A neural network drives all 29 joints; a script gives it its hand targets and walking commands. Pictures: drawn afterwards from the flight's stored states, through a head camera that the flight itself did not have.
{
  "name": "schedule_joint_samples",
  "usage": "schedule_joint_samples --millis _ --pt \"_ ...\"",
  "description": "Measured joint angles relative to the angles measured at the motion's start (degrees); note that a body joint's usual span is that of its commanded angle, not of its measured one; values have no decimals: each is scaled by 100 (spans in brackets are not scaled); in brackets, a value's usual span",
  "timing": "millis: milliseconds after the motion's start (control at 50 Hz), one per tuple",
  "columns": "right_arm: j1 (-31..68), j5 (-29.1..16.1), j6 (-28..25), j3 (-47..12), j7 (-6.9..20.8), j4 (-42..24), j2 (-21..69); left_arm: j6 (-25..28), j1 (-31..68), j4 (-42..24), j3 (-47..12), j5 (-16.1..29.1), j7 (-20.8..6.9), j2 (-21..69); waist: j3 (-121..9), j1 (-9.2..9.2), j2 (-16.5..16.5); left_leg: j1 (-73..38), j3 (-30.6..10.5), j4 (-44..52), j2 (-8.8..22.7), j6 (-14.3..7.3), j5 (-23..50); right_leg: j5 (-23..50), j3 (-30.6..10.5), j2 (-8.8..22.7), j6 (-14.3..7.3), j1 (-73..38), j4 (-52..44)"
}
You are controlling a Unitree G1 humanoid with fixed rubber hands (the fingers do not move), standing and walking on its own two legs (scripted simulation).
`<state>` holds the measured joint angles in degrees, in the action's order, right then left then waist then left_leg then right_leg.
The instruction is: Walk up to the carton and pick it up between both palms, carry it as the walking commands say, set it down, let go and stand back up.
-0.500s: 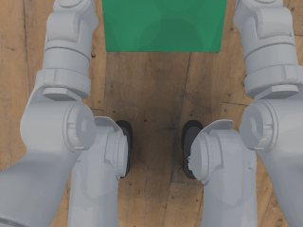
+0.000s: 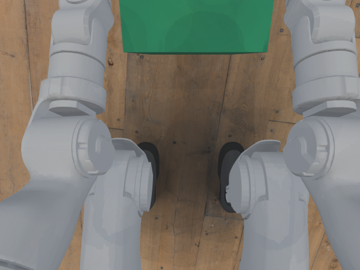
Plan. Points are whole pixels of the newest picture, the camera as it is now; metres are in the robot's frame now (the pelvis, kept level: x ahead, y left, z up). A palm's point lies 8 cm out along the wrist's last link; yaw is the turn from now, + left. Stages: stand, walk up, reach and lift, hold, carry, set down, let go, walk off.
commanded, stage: set down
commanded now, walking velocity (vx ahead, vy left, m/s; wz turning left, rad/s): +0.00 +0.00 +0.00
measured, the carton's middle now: out of the picture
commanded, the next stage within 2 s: none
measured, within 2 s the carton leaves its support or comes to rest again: neither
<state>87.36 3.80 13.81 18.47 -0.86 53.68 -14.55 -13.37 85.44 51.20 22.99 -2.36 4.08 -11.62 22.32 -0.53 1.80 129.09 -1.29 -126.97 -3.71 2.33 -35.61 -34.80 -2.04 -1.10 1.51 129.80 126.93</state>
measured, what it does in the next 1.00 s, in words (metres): stands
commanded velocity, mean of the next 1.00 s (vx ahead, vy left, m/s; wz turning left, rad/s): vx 0.00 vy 0.00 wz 0.00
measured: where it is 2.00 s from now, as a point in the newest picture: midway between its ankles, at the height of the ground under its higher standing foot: (187, 187)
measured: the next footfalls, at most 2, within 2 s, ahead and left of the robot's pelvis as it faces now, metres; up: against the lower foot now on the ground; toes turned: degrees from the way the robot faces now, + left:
none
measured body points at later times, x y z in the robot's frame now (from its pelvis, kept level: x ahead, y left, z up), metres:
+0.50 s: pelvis +0.01 +0.00 +0.00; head +0.39 -0.02 +0.23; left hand +0.58 +0.14 -0.18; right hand +0.58 -0.16 -0.18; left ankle +0.10 +0.12 -0.33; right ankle +0.10 -0.13 -0.33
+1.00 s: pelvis +0.00 +0.00 +0.00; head +0.38 -0.02 +0.23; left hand +0.57 +0.16 -0.18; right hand +0.57 -0.20 -0.18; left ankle +0.10 +0.12 -0.33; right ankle +0.10 -0.13 -0.33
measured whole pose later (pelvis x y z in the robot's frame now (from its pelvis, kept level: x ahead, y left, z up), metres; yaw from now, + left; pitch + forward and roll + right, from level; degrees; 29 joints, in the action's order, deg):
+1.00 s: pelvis +0.00 +0.00 +0.00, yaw +0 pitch +35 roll +1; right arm 88.7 -7.9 5.5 7.3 -5.7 64.8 -22.4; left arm -5.3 86.6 61.4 9.8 8.8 8.2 -18.5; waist 26.2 -0.4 0.5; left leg 125.8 -1.4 -127.4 -3.6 3.0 -36.1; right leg -34.9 -2.2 -1.6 1.5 127.0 127.5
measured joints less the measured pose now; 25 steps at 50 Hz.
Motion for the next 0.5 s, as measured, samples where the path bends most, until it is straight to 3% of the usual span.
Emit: schedule_joint_samples --millis 500 --pt "-31 202 -169 172 120 48 69 232 -66 76 74 -34 -120 -10 -54 -32 -9 11 4 -101 -18 25 -169 -179 -12 2 -5 22 125"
